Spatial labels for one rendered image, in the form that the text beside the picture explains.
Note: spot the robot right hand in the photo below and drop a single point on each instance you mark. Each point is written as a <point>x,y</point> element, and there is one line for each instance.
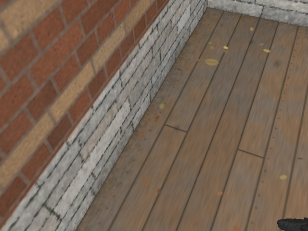
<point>293,224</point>

